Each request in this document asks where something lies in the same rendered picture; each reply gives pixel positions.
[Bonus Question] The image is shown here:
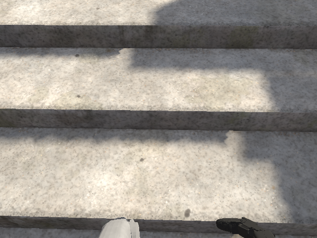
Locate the right robot hand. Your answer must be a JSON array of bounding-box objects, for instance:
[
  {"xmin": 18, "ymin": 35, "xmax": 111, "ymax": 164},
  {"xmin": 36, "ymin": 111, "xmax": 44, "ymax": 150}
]
[{"xmin": 216, "ymin": 217, "xmax": 275, "ymax": 238}]

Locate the left robot thigh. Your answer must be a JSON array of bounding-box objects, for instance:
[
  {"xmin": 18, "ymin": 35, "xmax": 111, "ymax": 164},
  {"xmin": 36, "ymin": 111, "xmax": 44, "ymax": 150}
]
[{"xmin": 98, "ymin": 218, "xmax": 141, "ymax": 238}]

